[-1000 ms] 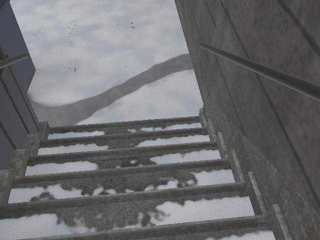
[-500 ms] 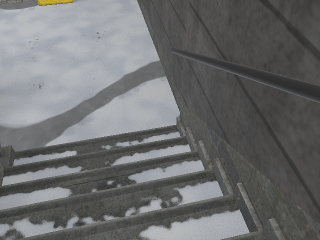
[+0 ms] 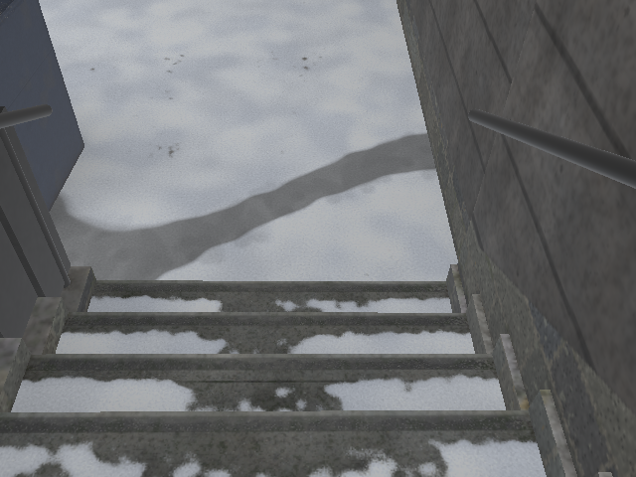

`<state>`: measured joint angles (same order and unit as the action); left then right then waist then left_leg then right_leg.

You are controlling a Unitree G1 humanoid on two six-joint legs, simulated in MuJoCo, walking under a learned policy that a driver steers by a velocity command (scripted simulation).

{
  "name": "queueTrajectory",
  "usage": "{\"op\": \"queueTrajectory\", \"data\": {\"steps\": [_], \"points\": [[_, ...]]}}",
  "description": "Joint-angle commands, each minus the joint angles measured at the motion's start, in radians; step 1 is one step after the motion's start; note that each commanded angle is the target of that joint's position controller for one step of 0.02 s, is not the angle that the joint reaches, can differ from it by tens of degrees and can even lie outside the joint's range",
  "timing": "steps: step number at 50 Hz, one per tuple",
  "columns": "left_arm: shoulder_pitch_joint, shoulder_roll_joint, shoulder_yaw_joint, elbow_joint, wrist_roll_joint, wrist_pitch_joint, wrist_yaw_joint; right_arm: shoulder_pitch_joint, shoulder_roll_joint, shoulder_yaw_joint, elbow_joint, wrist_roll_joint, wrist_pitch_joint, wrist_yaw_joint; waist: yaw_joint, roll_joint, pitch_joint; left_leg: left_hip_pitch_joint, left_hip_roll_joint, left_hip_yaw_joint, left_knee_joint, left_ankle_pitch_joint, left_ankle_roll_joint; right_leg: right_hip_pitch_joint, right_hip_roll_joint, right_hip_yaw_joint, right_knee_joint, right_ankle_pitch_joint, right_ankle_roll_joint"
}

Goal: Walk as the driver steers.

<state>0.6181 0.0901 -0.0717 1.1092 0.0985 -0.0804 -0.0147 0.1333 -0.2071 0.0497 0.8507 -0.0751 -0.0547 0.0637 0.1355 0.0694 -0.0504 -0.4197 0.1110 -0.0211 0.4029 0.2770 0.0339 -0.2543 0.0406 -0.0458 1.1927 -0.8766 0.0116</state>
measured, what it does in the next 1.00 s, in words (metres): goes down: left foot 0.17 m lower, then right foot 0.17 m lower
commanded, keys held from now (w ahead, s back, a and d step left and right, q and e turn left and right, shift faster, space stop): w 1.00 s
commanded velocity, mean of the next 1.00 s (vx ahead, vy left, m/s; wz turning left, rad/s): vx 0.50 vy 0.00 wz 0.00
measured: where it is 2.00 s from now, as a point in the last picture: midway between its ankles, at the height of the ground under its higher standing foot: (349, 393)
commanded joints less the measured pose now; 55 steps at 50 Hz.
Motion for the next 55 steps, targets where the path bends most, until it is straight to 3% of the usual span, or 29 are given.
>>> {"op": "queueTrajectory", "data": {"steps": [1, 2, 3, 5, 7, 8, 10, 12, 13, 16, 18, 21, 27, 29, 31, 32, 33, 34, 35, 37, 39, 41, 43, 45, 48, 51, 52, 54, 55], "points": [[0.099, 0.226, 0.061, 0.042, 0.050, 0.032, -0.074, 0.523, -0.247, -0.117, 0.177, 0.019, -0.035, -0.019, -0.261, 0.045, 0.005, 0.672, 0.016, 0.063, -0.064, 0.240, 0.102, -0.294, -0.091, 0.157, 0.301, 0.710, -0.090], [0.302, 0.052, 0.044, 0.073, 0.007, 0.020, -0.107, 0.651, -0.325, -0.136, 0.193, 0.010, -0.029, 0.002, -0.204, 0.255, -0.281, 1.121, 0.205, -0.074, 0.348, 0.865, 0.325, -0.608, 0.036, 0.065, 0.858, 0.055, -0.028], [0.083, 0.146, 0.059, -0.069, -0.031, 0.007, -0.130, 0.709, -0.331, -0.141, 0.213, -0.018, -0.019, 0.031, -0.292, 0.164, -0.290, 1.151, 0.277, -0.308, 0.263, 0.638, 0.393, -0.875, 0.059, 0.091, 1.011, 0.053, -0.042], [-0.232, 0.203, 0.076, -0.198, -0.077, -0.006, -0.079, 0.589, -0.200, -0.117, 0.234, -0.023, -0.009, 0.030, -0.298, -0.013, 0.036, 0.737, 0.321, -0.427, 0.039, -0.387, 0.333, -1.153, -0.054, 0.107, 0.903, 0.309, -0.086], [-0.142, 0.088, 0.045, -0.185, -0.048, -0.001, -0.044, 0.390, -0.014, -0.047, 0.179, -0.050, -0.014, 0.016, -0.116, -0.053, 0.162, 0.191, 0.263, -0.328, -0.047, -0.417, 0.277, -0.846, -0.172, 0.200, 0.648, 0.635, -0.154], [-0.147, 0.033, 0.026, -0.202, -0.001, 0.003, -0.043, 0.295, 0.069, -0.022, 0.161, -0.042, -0.045, -0.014, -0.070, -0.055, 0.200, 0.039, 0.172, -0.258, -0.082, -0.465, 0.221, -0.793, -0.214, 0.221, 0.396, 0.848, -0.179], [-0.202, 0.103, 0.042, -0.194, 0.013, 0.017, -0.073, 0.239, 0.057, -0.015, 0.144, 0.003, -0.089, -0.042, -0.115, -0.118, 0.176, -0.182, 0.078, -0.122, -0.101, -0.556, 0.265, -0.608, -0.186, 0.124, -0.025, 1.134, -0.145], [-0.311, 0.120, 0.049, -0.220, -0.005, 0.021, -0.094, 0.340, -0.027, -0.014, 0.206, -0.019, -0.106, -0.034, -0.129, 0.022, 0.108, -0.266, 0.036, -0.103, -0.051, -0.518, 0.258, -0.442, -0.155, 0.062, -0.026, 1.212, -0.099], [-0.250, 0.126, 0.042, -0.206, 0.010, 0.019, -0.106, 0.371, -0.058, -0.014, 0.214, -0.039, -0.105, -0.038, -0.101, -0.019, 0.099, -0.260, 0.057, -0.130, 0.035, -0.445, 0.256, -0.433, -0.136, 0.072, 0.063, 1.210, -0.088], [-0.487, 0.154, 0.033, -0.284, 0.026, 0.008, -0.068, 0.656, 0.008, 0.009, 0.336, -0.024, -0.103, -0.082, -0.259, -0.070, 0.119, 0.439, 0.162, -0.357, 0.182, -0.410, 0.273, -1.098, -0.195, 0.230, -0.280, 1.254, -0.039], [-0.526, 0.150, 0.019, -0.269, 0.014, 0.006, -0.067, 0.661, 0.041, 0.029, 0.322, -0.026, -0.087, -0.084, -0.255, -0.073, 0.126, 0.236, 0.087, -0.274, 0.241, -0.473, 0.259, -0.851, -0.181, 0.148, -0.492, 1.498, -0.041], [-0.569, 0.183, 0.024, -0.302, 0.020, 0.023, -0.087, 0.515, 0.014, 0.032, 0.256, -0.030, -0.068, -0.044, -0.206, -0.030, 0.158, -0.221, 0.009, -0.184, 0.199, -0.668, 0.230, -0.358, -0.121, 0.037, -0.416, 1.435, -0.062], [-0.771, 0.164, 0.016, -0.340, 0.010, 0.026, -0.078, 0.630, -0.051, -0.018, 0.295, 0.025, -0.042, -0.083, -0.357, -0.016, 0.201, 0.325, 0.050, -0.284, 0.404, -0.397, 0.221, -0.433, -0.115, 0.035, -0.898, 0.996, -0.040], [-0.555, 0.177, 0.028, -0.245, -0.019, 0.010, -0.061, 0.565, -0.078, -0.036, 0.292, 0.009, -0.024, -0.055, -0.268, -0.093, 0.132, 0.275, 0.005, -0.227, 0.618, -0.265, 0.187, -0.106, -0.125, 0.040, -1.040, 1.152, -0.071], [0.122, 0.308, 0.113, -0.053, -0.003, -0.007, -0.045, 0.606, 0.006, -0.014, 0.333, -0.057, -0.006, 0.037, 0.009, -0.221, -0.095, -0.262, -0.103, -0.082, 1.201, -0.453, 0.056, 0.809, -0.211, 0.020, -0.795, 1.563, -0.233], [0.203, 0.404, 0.145, -0.030, -0.012, 0.009, -0.065, 0.665, 0.048, -0.024, 0.302, -0.009, -0.012, 0.062, -0.023, -0.331, -0.310, -0.478, -0.176, 0.001, 1.628, -1.110, -0.009, 1.092, -0.385, 0.156, -0.497, 2.026, -0.401], [0.183, 0.408, 0.158, -0.020, 0.002, 0.016, -0.069, 0.497, -0.019, -0.040, 0.191, 0.018, -0.019, 0.070, 0.002, -0.244, -0.270, -0.683, -0.161, 0.016, 1.747, -1.144, -0.018, 1.083, -0.429, 0.258, -0.512, 1.964, -0.427], [0.059, 0.364, 0.155, -0.057, -0.006, 0.020, -0.064, 0.307, -0.059, -0.045, 0.091, 0.024, -0.031, 0.058, 0.013, -0.160, -0.156, -0.833, -0.126, 0.016, 1.650, -1.042, 0.001, 0.934, -0.467, 0.324, -0.654, 1.460, -0.425], [-0.113, 0.201, 0.103, -0.109, -0.003, 0.018, -0.060, 0.250, -0.076, -0.047, 0.072, 0.013, -0.040, 0.029, -0.066, -0.014, -0.044, -0.745, -0.028, -0.064, 1.370, -0.810, 0.042, 0.634, -0.439, 0.293, -0.763, 1.071, -0.343], [-0.272, 0.067, 0.046, -0.157, 0.003, -0.012, -0.029, 0.230, 0.006, -0.033, 0.079, -0.033, -0.040, 0.004, -0.204, 0.008, 0.142, -0.446, 0.060, -0.115, 0.929, -0.447, 0.107, 0.058, -0.311, 0.165, -0.847, 0.986, -0.296], [-0.261, 0.139, 0.052, -0.154, -0.041, -0.047, -0.013, 0.203, 0.016, -0.045, 0.098, -0.047, -0.019, 0.015, -0.184, -0.092, 0.178, -0.221, 0.020, -0.021, 0.652, -0.227, 0.091, -0.208, -0.219, 0.096, -0.908, 0.915, -0.319], [-0.185, 0.162, 0.058, -0.103, -0.016, -0.059, -0.019, 0.281, 0.034, -0.032, 0.097, -0.056, -0.001, 0.033, -0.217, -0.125, 0.120, -0.115, 0.000, -0.025, 0.728, -0.141, 0.069, -0.330, -0.225, 0.147, -0.783, 0.856, -0.337], [-0.050, 0.098, 0.035, -0.050, -0.010, -0.084, 0.013, 0.113, 0.002, -0.025, 0.035, -0.049, -0.011, 0.019, -0.099, -0.043, 0.132, -0.478, 0.064, -0.130, 0.411, 0.093, 0.022, 0.019, -0.273, 0.223, -0.651, 0.756, -0.314], [-0.056, 0.113, 0.024, -0.055, 0.001, -0.076, 0.010, 0.025, 0.001, -0.009, 0.007, -0.023, -0.006, 0.001, -0.104, -0.031, 0.118, -0.120, 0.035, -0.063, 0.217, 0.387, 0.027, -0.262, -0.166, 0.131, -0.579, 0.609, -0.234], [-0.139, 0.150, 0.027, -0.109, 0.003, -0.063, -0.018, -0.030, -0.088, -0.029, -0.062, -0.037, 0.021, 0.007, -0.141, -0.081, 0.181, 0.125, -0.015, 0.007, 0.303, 0.173, 0.018, -0.474, -0.163, 0.153, -0.527, 0.446, -0.215], [0.072, 0.184, 0.041, -0.031, -0.026, -0.027, 0.028, -0.195, -0.101, -0.021, -0.090, -0.030, 0.018, 0.006, 0.006, -0.067, 0.236, -0.115, 0.003, -0.027, -0.107, -0.034, 0.012, 0.037, -0.224, 0.290, -0.366, 0.543, -0.203], [0.103, 0.193, 0.043, -0.007, -0.014, -0.007, 0.025, -0.150, -0.110, -0.029, -0.051, -0.011, 0.011, -0.002, 0.003, -0.049, 0.225, -0.036, 0.009, -0.019, -0.186, 0.059, 0.024, 0.073, -0.206, 0.283, -0.287, 0.577, -0.189], [0.051, 0.213, 0.055, -0.026, 0.036, 0.021, -0.066, 0.417, -0.248, -0.114, 0.116, 0.024, -0.034, -0.008, -0.247, 0.057, -0.051, 0.767, 0.024, 0.077, 0.045, 0.494, 0.136, -0.276, -0.082, 0.099, 0.182, 0.834, -0.086], [0.250, 0.070, 0.035, 0.021, -0.004, 0.014, -0.102, 0.650, -0.294, -0.135, 0.159, 0.004, -0.024, 0.027, -0.277, 0.242, -0.384, 1.286, 0.256, -0.085, 0.362, 0.981, 0.399, -0.565, 0.026, 0.049, 0.751, 0.018, -0.008]]}}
